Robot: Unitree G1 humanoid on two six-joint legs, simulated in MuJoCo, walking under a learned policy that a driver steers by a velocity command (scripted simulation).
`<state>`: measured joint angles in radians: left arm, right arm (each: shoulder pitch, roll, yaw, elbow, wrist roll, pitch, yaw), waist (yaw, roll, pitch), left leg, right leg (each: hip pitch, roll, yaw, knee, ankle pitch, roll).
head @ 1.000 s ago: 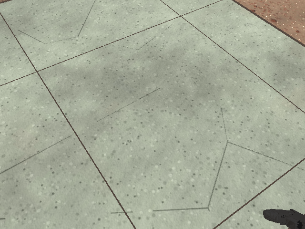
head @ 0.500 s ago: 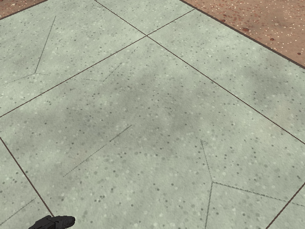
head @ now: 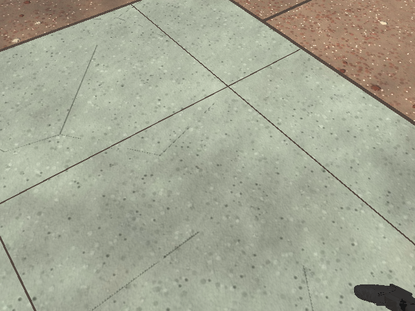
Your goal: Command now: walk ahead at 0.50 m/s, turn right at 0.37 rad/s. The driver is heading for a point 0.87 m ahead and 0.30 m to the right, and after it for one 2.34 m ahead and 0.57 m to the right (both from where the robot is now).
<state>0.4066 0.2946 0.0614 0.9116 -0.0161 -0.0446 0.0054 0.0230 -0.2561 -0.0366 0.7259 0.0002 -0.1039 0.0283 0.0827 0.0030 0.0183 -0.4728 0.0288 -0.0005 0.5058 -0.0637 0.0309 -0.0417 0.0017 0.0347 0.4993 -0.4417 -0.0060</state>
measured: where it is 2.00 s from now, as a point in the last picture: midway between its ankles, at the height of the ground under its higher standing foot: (336, 187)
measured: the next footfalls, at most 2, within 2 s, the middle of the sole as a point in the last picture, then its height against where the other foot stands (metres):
right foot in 0.50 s outside the picture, level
left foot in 1.00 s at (265, 235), level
